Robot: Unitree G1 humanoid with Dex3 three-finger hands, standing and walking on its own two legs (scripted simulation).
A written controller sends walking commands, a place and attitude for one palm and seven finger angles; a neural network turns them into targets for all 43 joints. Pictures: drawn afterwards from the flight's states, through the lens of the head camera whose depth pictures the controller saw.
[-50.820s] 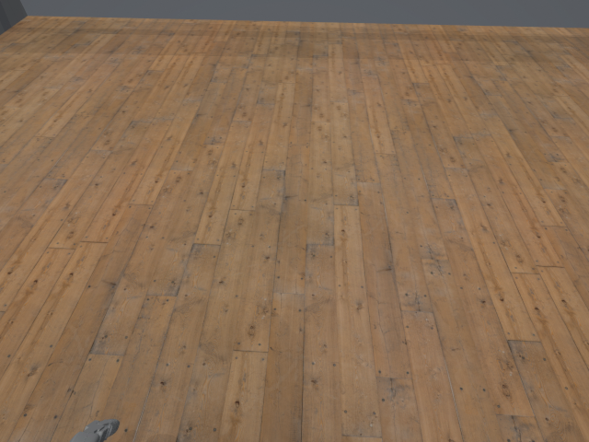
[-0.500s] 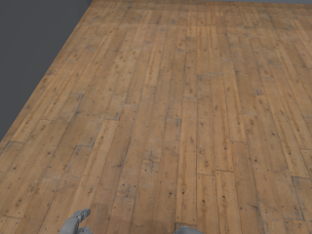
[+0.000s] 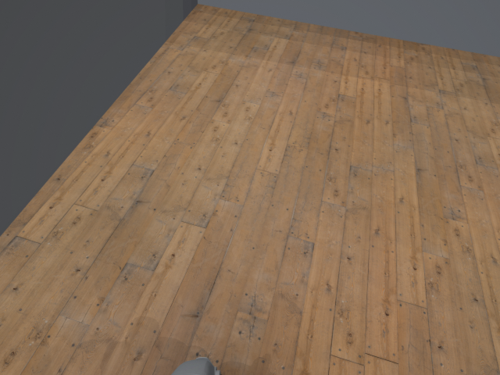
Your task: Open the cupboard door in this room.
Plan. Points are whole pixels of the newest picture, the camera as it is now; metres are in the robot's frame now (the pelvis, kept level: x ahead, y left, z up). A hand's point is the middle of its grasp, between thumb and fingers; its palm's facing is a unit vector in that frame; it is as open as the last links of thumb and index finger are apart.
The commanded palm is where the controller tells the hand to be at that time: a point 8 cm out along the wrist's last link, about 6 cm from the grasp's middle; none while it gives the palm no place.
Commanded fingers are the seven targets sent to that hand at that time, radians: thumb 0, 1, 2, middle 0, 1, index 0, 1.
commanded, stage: turn to face it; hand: left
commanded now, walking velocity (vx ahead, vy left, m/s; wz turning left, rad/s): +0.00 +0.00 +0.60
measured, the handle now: out of the picture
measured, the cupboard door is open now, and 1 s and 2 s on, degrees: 45 45 45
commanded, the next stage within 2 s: none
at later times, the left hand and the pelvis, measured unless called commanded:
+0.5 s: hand out of the picture +0.11 +0.16 -0.13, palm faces +0.27 -0.92 -0.29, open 7.3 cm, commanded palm none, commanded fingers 0.00 0.90 0.90 -0.20 -0.30 -0.20 -0.30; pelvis +0.06 -0.06 +0.02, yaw +17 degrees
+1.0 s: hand out of the picture +0.01 +0.17 -0.15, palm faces +0.60 -0.75 -0.27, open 7.4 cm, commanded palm none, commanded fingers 0.00 0.90 0.90 -0.20 -0.30 -0.20 -0.30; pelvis +0.07 -0.05 +0.01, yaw +36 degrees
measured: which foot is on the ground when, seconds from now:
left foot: down 0.00-0.40, up 0.42-0.76, down 0.78-1.00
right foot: up 0.00-0.38, down 0.40-0.78, up 0.80-1.00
